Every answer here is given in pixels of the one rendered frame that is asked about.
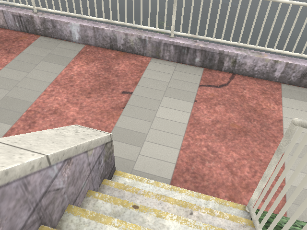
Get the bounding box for stairs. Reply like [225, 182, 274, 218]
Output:
[38, 170, 256, 230]

